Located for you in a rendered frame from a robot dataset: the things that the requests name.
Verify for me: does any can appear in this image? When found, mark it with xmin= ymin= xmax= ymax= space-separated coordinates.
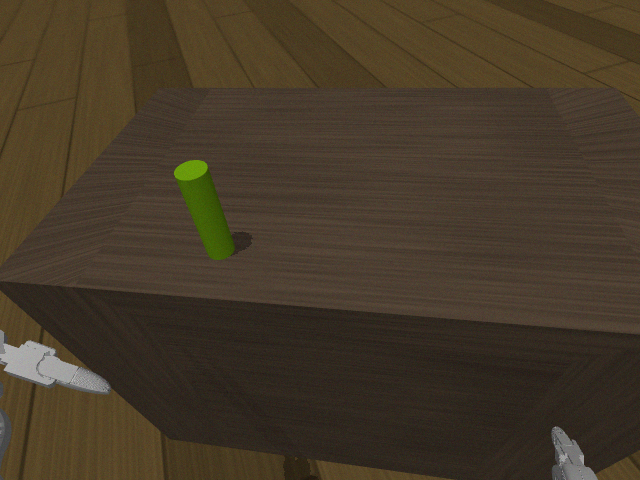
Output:
xmin=174 ymin=160 xmax=235 ymax=260

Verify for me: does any right robot hand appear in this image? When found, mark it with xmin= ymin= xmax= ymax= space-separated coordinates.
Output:
xmin=551 ymin=427 xmax=598 ymax=480

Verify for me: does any left robot hand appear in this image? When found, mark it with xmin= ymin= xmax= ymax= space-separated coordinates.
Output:
xmin=0 ymin=330 xmax=111 ymax=395

